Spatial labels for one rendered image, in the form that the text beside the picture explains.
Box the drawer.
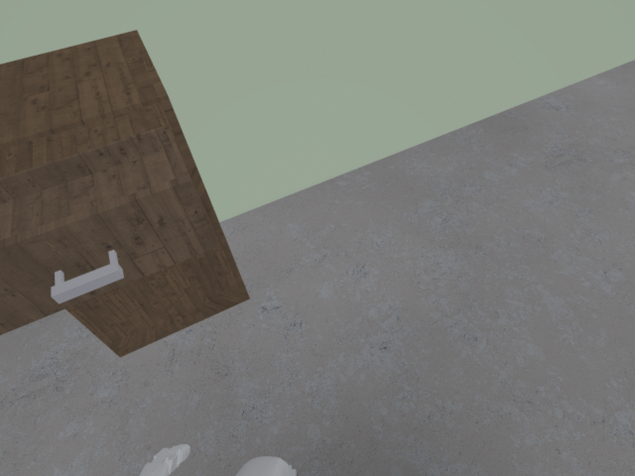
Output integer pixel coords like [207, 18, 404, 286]
[0, 125, 219, 335]

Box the robot left hand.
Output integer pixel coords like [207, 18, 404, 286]
[138, 444, 191, 476]

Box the cabinet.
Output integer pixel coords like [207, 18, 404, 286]
[0, 30, 250, 357]

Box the handle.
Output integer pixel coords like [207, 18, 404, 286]
[51, 250, 124, 304]

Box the left robot thigh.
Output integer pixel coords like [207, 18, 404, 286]
[235, 456, 297, 476]

